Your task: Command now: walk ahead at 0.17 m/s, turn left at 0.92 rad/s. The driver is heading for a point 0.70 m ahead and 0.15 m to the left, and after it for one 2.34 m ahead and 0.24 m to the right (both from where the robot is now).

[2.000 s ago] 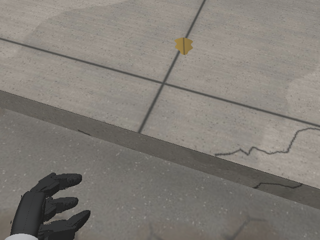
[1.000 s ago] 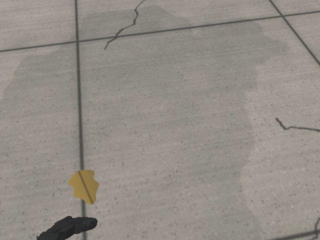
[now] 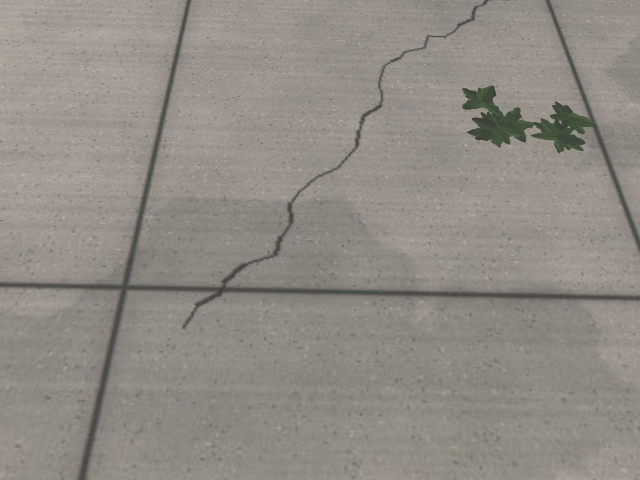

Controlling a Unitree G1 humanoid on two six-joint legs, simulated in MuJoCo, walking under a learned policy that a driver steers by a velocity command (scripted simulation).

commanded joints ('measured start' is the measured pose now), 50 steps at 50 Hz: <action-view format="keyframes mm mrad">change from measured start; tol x32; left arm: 1 -155 123 30 -75 -24 -25 -1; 50 365 159 -34 118 5 -37 -9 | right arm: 1 120 25 18 -18 2 4 35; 8 128 -300 -76 -104 -29 12 14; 45 -347 90 78 -216 18 -159 91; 50 193 -91 -11 -102 32 -140 41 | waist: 1 -63 -108 -195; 8 -30 441 -244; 29 51 -268 -97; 45 94 -112 83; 50 -263 -207 -292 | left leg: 1 243 16 -18 -192 182 41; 6 427 -68 33 -409 207 147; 8 773 251 -611 -568 659 441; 11 650 184 -644 -741 -393 354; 19 369 30 -500 -738 -258 307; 25 122 -15 -536 -594 -324 232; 30 -435 -38 -174 314 -122 104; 38 -356 -31 -166 150 204 88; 46 29 -67 -19 -381 275 53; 50 924 -12 -92 -347 109 140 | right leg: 1 23 -250 67 -104 410 -183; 6 28 -215 -40 156 271 -76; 9 -476 42 207 836 -477 36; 25 147 69 200 93 12 24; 29 393 -408 976 -230 -777 -215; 46 228 -205 294 -308 192 -193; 50 -84 -143 242 381 627 -105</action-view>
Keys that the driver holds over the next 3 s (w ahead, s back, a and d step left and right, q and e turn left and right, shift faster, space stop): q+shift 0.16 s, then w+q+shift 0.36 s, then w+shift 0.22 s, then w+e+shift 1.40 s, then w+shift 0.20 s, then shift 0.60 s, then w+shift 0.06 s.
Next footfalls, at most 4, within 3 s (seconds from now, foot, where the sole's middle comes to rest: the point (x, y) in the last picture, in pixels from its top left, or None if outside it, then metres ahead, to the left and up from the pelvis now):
0.14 left None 0.18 0.13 -0.77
0.54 right None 0.34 -0.08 -0.77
1.00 left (123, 439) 0.49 0.41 -0.77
1.44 right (197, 247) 0.96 0.33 -0.77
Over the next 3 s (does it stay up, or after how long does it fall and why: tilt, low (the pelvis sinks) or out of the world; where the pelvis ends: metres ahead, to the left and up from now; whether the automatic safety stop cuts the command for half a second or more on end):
stays up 1.83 0.03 -0.01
